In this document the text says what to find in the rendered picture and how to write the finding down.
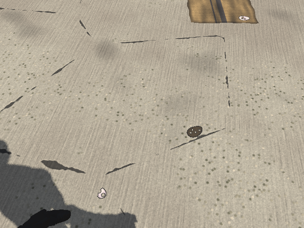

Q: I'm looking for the robot left hand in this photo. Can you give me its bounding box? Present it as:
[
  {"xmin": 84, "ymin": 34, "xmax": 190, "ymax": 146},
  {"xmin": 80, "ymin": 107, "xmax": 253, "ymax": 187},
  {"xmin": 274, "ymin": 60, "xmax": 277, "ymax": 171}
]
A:
[{"xmin": 18, "ymin": 209, "xmax": 71, "ymax": 228}]

